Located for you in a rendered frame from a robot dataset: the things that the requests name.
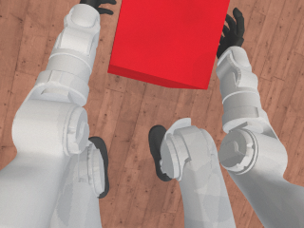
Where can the robot right hand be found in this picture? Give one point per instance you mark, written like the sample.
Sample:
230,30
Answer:
233,36

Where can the robot left thigh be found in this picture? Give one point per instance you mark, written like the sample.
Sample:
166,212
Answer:
77,205

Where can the right robot upper arm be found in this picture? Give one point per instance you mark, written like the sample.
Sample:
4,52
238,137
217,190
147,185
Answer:
256,163

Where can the robot left hand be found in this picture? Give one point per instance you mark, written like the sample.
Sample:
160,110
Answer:
96,3

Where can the carton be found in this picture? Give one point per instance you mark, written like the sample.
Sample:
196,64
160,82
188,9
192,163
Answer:
170,43

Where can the left robot forearm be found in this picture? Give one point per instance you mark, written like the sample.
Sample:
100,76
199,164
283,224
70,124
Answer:
71,60

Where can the right robot forearm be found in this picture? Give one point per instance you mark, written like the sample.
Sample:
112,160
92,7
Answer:
239,94

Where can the robot right shin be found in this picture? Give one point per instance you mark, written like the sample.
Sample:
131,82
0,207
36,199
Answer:
184,122

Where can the left robot upper arm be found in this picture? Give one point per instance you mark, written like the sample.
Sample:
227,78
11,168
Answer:
46,134

